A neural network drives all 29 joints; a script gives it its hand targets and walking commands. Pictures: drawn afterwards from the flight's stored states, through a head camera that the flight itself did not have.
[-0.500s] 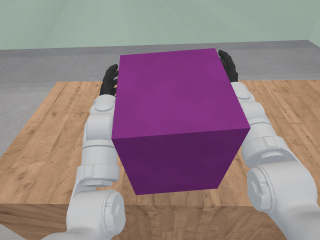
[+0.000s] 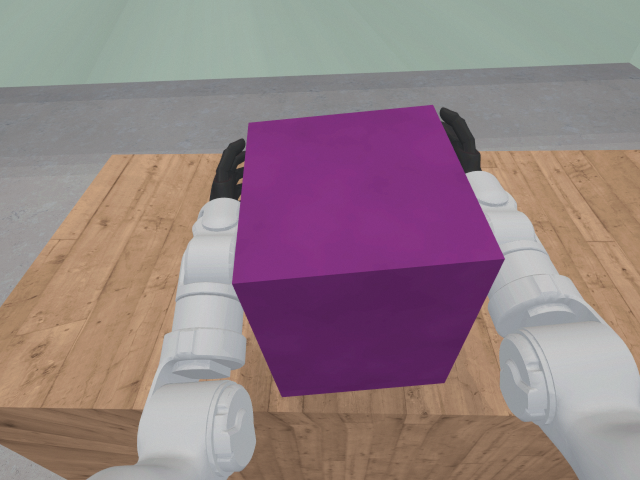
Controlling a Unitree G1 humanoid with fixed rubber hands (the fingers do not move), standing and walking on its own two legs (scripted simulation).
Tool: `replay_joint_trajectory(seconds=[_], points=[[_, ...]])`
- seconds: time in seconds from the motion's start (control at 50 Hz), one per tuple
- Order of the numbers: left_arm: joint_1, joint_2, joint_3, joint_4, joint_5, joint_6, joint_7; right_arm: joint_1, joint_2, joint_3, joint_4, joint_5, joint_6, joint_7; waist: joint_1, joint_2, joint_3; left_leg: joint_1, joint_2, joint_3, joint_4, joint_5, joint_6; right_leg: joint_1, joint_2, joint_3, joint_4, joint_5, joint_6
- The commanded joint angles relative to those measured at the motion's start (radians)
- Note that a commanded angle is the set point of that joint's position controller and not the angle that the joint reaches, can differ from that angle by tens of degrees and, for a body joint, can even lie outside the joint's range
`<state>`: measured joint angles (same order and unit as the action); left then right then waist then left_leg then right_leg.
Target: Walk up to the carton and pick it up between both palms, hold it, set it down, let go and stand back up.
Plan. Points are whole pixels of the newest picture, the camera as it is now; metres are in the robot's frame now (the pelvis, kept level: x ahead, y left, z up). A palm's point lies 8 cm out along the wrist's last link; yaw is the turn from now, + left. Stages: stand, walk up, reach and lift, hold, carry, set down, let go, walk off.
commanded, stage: set down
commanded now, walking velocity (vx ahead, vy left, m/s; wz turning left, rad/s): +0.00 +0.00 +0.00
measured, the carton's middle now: (352, 260) +0.34 -0.01 +0.14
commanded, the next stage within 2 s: none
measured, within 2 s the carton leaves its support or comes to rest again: rests again in 1.66 s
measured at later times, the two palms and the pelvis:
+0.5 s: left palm (237, 207) +0.43 +0.14 +0.15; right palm (451, 179) +0.46 -0.14 +0.16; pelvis +0.01 -0.01 +0.00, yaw +0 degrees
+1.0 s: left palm (248, 213) +0.45 +0.13 +0.12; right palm (446, 186) +0.49 -0.15 +0.13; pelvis +0.03 -0.01 +0.00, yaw +0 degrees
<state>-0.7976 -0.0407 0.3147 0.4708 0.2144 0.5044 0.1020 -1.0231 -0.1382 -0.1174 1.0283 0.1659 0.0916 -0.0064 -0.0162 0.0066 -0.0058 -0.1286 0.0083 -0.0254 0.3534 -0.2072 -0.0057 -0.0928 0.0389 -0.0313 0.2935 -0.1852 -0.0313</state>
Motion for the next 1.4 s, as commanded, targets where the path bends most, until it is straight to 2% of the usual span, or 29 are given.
replay_joint_trajectory(seconds=[0.0,0.06,0.14,0.18,0.26,0.36,0.44,0.5,0.58,0.62,0.64,0.76,0.84,0.88,0.9,0.92,0.94,0.98,1.0,1.06,1.1,1.12,1.14,1.16,1.2,1.26,1.3,1.36,1.38], points=[[-0.805,-0.503,-0.315,-0.162,-0.061,-0.086,-0.005,-0.690,0.448,0.114,-0.125,-0.034,-0.069,0.139,0.132,0.082,-0.624,0.275,0.035,0.039,0.049,0.616,-0.095,-0.042,0.044,-0.083,-0.002,0.266,0.009],[-0.788,-0.521,-0.308,-0.156,-0.052,-0.080,-0.005,-0.670,0.443,0.104,-0.104,-0.048,-0.066,0.141,0.121,0.084,-0.616,0.281,0.043,0.035,0.054,0.650,-0.097,-0.068,0.045,-0.083,-0.010,0.266,0.005],[-0.753,-0.506,-0.279,-0.106,-0.045,-0.092,-0.013,-0.662,0.438,0.088,-0.090,-0.077,-0.070,0.138,0.143,0.044,-0.593,0.245,0.041,0.051,0.047,0.632,-0.084,-0.049,0.039,-0.076,-0.009,0.299,0.014],[-0.743,-0.511,-0.273,-0.109,-0.040,-0.087,-0.012,-0.634,0.429,0.082,-0.059,-0.089,-0.068,0.140,0.125,0.051,-0.597,0.237,0.039,0.050,0.044,0.638,-0.088,-0.057,0.040,-0.080,-0.003,0.302,0.013],[-0.784,-0.539,-0.296,-0.156,-0.052,-0.115,0.004,-0.653,0.444,0.085,-0.067,-0.077,-0.087,0.150,0.145,0.084,-0.645,0.261,0.046,0.043,0.065,0.711,-0.097,-0.097,0.040,-0.079,-0.001,0.295,0.005],[-0.743,-0.550,-0.285,-0.138,-0.045,-0.137,0.014,-0.643,0.464,0.100,-0.066,-0.096,-0.102,0.152,0.159,0.060,-0.713,0.255,0.046,0.048,0.094,0.793,-0.087,-0.095,0.041,-0.068,0.014,0.379,0.010],[-0.734,-0.559,-0.274,-0.102,-0.053,-0.150,0.012,-0.650,0.454,0.100,-0.065,-0.100,-0.105,0.151,0.158,0.053,-0.713,0.230,0.048,0.048,0.086,0.754,-0.084,-0.097,0.037,-0.066,0.019,0.381,0.015],[-0.730,-0.548,-0.240,-0.088,-0.041,-0.158,0.012,-0.663,0.451,0.108,-0.050,-0.121,-0.099,0.148,0.167,-0.001,-0.709,0.176,0.045,0.055,0.070,0.730,-0.069,-0.061,0.032,-0.063,0.036,0.443,0.026],[-0.719,-0.604,-0.301,-0.126,-0.072,-0.174,0.022,-0.640,0.482,0.107,-0.064,-0.132,-0.121,0.150,0.154,0.036,-0.793,0.261,0.060,0.034,0.116,0.879,-0.087,-0.148,0.035,-0.068,0.040,0.474,0.020],[-0.735,-0.605,-0.308,-0.144,-0.071,-0.184,0.028,-0.636,0.483,0.090,-0.061,-0.144,-0.132,0.153,0.150,0.045,-0.833,0.291,0.069,0.042,0.130,0.898,-0.098,-0.187,0.039,-0.072,0.016,0.445,0.000],[-0.703,-0.594,-0.286,-0.098,-0.065,-0.181,0.026,-0.631,0.472,0.077,-0.043,-0.156,-0.129,0.157,0.167,0.039,-0.796,0.259,0.071,0.047,0.130,0.896,-0.095,-0.204,0.025,-0.061,-0.010,0.447,-0.023],[-0.674,-0.626,-0.307,-0.129,-0.093,-0.190,0.030,-0.622,0.508,0.112,-0.068,-0.152,-0.137,0.153,0.171,0.030,-0.856,0.250,0.067,0.039,0.149,0.949,-0.085,-0.202,0.020,-0.059,0.044,0.567,0.009],[-0.630,-0.625,-0.311,-0.100,-0.110,-0.185,0.021,-0.593,0.503,0.094,-0.035,-0.187,-0.144,0.153,0.156,0.020,-0.853,0.287,0.085,0.021,0.169,1.020,-0.079,-0.281,0.006,-0.063,0.019,0.592,-0.008],[-0.604,-0.613,-0.307,-0.123,-0.116,-0.183,0.022,-0.596,0.507,0.123,-0.058,-0.174,-0.144,0.153,0.184,0.007,-0.882,0.278,0.084,0.038,0.173,1.041,-0.077,-0.276,0.009,-0.053,0.002,0.606,-0.021],[-0.618,-0.622,-0.305,-0.118,-0.111,-0.190,0.017,-0.581,0.508,0.097,-0.032,-0.190,-0.149,0.153,0.166,0.028,-0.873,0.298,0.083,0.029,0.178,1.051,-0.074,-0.319,0.007,-0.064,0.014,0.578,-0.015],[-0.598,-0.629,-0.305,-0.118,-0.108,-0.196,0.014,-0.582,0.518,0.111,-0.046,-0.185,-0.152,0.152,0.176,0.009,-0.883,0.253,0.081,0.049,0.182,1.043,-0.083,-0.249,0.011,-0.049,0.009,0.630,-0.026],[-0.590,-0.626,-0.331,-0.116,-0.127,-0.193,0.012,-0.592,0.522,0.138,-0.076,-0.177,-0.152,0.148,0.162,-0.030,-0.895,0.204,0.075,0.040,0.174,1.011,-0.075,-0.211,0.007,-0.050,0.026,0.673,-0.013],[-0.602,-0.629,-0.326,-0.123,-0.146,-0.205,0.003,-0.593,0.544,0.138,-0.100,-0.191,-0.158,0.144,0.172,-0.020,-0.911,0.209,0.076,0.026,0.163,0.980,-0.058,-0.255,-0.013,-0.055,0.070,0.717,0.019],[-0.604,-0.635,-0.328,-0.160,-0.139,-0.209,0.003,-0.573,0.562,0.140,-0.093,-0.189,-0.165,0.145,0.169,0.002,-0.931,0.203,0.070,0.023,0.171,0.989,-0.058,-0.262,-0.016,-0.053,0.077,0.704,0.018],[-0.604,-0.635,-0.344,-0.153,-0.168,-0.227,-0.003,-0.582,0.572,0.153,-0.123,-0.205,-0.173,0.141,0.164,-0.021,-0.949,0.221,0.078,0.019,0.183,1.041,-0.056,-0.298,-0.013,-0.056,0.065,0.736,0.010],[-0.541,-0.627,-0.316,-0.096,-0.147,-0.228,-0.011,-0.554,0.603,0.174,-0.124,-0.212,-0.174,0.139,0.187,-0.052,-0.931,0.141,0.072,0.033,0.160,0.966,-0.041,-0.237,-0.031,-0.042,0.073,0.806,0.017],[-0.560,-0.625,-0.312,-0.078,-0.142,-0.228,-0.013,-0.572,0.620,0.190,-0.158,-0.211,-0.175,0.135,0.184,-0.092,-0.935,0.004,0.044,0.046,0.136,0.872,-0.030,-0.108,-0.048,-0.026,0.128,0.923,0.034],[-0.543,-0.631,-0.282,-0.061,-0.135,-0.229,-0.020,-0.586,0.644,0.218,-0.202,-0.214,-0.175,0.128,0.185,-0.118,-0.902,-0.138,0.019,0.043,0.074,0.719,0.002,0.010,-0.069,-0.023,0.206,1.045,0.080],[-0.577,-0.629,-0.291,-0.063,-0.138,-0.239,-0.028,-0.591,0.650,0.233,-0.239,-0.207,-0.174,0.118,0.152,-0.136,-0.965,-0.238,-0.001,0.057,0.038,0.622,0.002,0.152,-0.076,-0.021,0.255,1.133,0.119],[-0.562,-0.620,-0.257,-0.033,-0.124,-0.242,-0.039,-0.566,0.637,0.224,-0.188,-0.217,-0.167,0.112,0.141,-0.132,-0.881,-0.224,0.015,0.030,-0.004,0.568,0.010,0.131,-0.084,-0.034,0.262,1.110,0.141],[-0.572,-0.593,-0.233,-0.040,-0.094,-0.251,-0.046,-0.571,0.610,0.214,-0.141,-0.201,-0.161,0.120,0.160,-0.096,-0.897,-0.053,0.036,0.022,0.034,0.645,-0.010,0.038,-0.049,-0.042,0.205,0.976,0.121],[-0.576,-0.587,-0.235,-0.026,-0.101,-0.255,-0.043,-0.579,0.586,0.180,-0.110,-0.224,-0.167,0.122,0.145,-0.095,-0.863,0.045,0.053,0.006,0.061,0.696,-0.013,-0.079,-0.039,-0.056,0.179,0.884,0.109],[-0.569,-0.530,-0.189,-0.008,-0.087,-0.258,-0.041,-0.579,0.513,0.165,-0.090,-0.204,-0.170,0.124,0.159,-0.070,-0.859,0.004,0.040,0.025,0.054,0.652,-0.013,-0.037,-0.043,-0.049,0.182,0.898,0.106],[-0.584,-0.479,-0.178,0.030,-0.074,-0.266,-0.039,-0.584,0.486,0.155,-0.082,-0.206,-0.159,0.121,0.167,-0.100,-0.846,-0.069,0.031,0.042,0.030,0.580,-0.013,0.051,-0.047,-0.034,0.175,0.890,0.105]])
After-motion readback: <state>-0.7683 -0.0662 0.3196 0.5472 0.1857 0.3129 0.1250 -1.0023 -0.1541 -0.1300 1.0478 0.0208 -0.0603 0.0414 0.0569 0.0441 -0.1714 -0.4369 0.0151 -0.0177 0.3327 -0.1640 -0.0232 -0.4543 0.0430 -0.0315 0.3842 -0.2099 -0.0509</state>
